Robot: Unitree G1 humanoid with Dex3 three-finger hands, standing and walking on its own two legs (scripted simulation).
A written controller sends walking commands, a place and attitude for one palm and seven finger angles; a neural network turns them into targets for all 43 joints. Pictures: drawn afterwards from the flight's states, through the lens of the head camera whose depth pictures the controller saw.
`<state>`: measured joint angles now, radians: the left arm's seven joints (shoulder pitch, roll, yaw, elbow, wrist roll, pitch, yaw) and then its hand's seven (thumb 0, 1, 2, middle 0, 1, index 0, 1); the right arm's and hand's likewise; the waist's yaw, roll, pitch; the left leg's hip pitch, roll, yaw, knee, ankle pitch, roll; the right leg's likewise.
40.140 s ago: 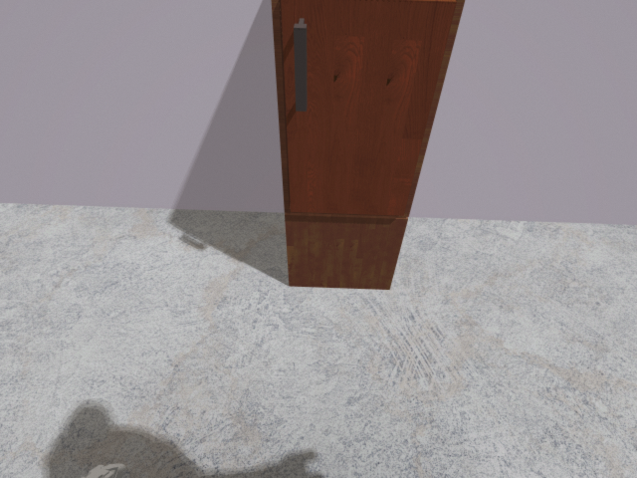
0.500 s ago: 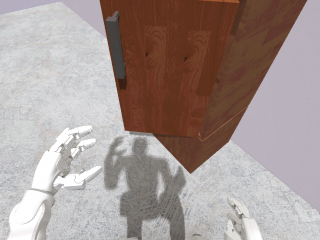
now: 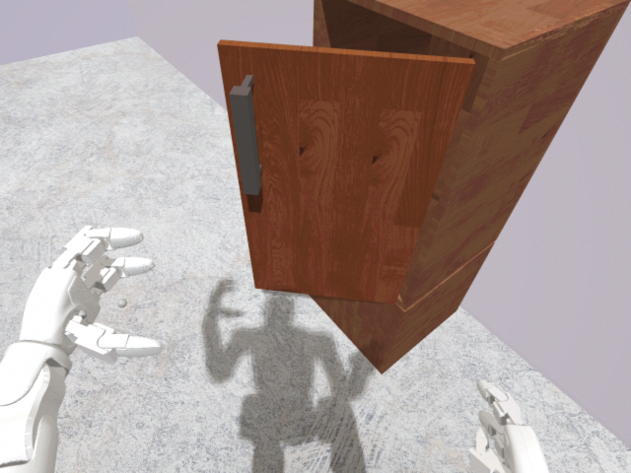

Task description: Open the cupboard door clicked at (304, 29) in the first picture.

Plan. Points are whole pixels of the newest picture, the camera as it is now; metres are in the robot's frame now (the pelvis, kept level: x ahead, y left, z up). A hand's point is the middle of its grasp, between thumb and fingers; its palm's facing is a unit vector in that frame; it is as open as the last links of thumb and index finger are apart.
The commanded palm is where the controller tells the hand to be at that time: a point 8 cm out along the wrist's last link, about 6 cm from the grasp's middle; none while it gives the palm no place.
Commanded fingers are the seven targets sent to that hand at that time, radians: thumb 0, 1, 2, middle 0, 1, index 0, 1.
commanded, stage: raise the hand with hooked fingers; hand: left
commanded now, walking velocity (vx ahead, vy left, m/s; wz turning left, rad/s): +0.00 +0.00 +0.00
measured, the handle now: (250, 137) +0.56 +0.16 +0.14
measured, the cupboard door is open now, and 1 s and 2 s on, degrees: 45 45 45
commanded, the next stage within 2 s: move the hooked fingers beside the handle in 0.90 s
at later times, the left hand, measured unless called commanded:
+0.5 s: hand (105, 234) +0.31 +0.27 +0.17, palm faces +0.04 -1.00 -0.06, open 14.0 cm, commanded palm +0.27 +0.30 +0.16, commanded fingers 0.00 -0.50 0.30 -0.30 -1.20 -0.30 -1.20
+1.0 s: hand (109, 246) +0.30 +0.26 +0.16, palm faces +0.04 -1.00 -0.04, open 13.9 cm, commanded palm +0.27 +0.30 +0.16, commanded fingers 0.00 -0.50 0.30 -0.30 -1.20 -0.30 -1.20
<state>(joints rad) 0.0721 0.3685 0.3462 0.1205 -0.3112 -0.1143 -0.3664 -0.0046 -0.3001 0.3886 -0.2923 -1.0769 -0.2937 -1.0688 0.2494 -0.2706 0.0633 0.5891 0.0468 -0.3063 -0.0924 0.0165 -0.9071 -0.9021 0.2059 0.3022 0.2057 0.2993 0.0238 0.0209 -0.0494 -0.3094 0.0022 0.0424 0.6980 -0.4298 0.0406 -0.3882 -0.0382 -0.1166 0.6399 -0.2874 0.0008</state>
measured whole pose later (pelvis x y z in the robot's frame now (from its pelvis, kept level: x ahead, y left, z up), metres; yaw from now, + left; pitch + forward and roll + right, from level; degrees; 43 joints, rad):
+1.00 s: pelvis +0.00 -0.02 +0.01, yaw +0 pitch +0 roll -1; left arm -0.17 0.46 0.46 0.33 -0.32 0.03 -0.49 -0.01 -0.50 0.30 -0.30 -1.20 -0.31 -1.20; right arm 0.25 -0.27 0.09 0.61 0.07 -0.23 -0.10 0.02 -0.91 -0.90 0.21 0.30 0.21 0.30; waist 0.03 0.05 -0.02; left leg -0.19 0.01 0.05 0.53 -0.35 0.02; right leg -0.28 -0.02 -0.11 0.51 -0.23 -0.02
